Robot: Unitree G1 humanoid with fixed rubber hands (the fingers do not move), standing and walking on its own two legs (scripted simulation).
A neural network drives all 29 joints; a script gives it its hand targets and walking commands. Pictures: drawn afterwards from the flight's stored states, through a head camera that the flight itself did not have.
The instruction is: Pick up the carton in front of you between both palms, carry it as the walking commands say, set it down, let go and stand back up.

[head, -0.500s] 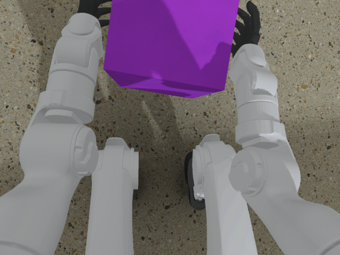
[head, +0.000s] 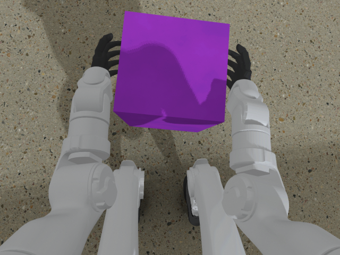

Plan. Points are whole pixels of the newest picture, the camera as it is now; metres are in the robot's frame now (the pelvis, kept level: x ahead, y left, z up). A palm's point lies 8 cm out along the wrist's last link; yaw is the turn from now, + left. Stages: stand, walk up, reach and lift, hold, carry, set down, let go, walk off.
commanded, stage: reach and lift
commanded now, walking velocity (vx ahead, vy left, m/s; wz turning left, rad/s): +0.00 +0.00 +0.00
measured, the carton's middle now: (169, 85) +0.49 -0.01 -0.12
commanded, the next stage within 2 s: none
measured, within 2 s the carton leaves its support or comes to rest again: neither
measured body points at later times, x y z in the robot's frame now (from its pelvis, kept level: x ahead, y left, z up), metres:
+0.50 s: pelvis +0.04 +0.00 +0.14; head +0.18 +0.01 +0.57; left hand +0.45 +0.15 +0.10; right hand +0.44 -0.16 +0.11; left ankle +0.11 +0.12 -0.49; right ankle +0.10 -0.13 -0.49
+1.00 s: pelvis +0.08 -0.01 +0.24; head +0.08 -0.01 +0.69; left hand +0.40 +0.15 +0.25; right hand +0.40 -0.15 +0.25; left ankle +0.11 +0.12 -0.49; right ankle +0.10 -0.13 -0.49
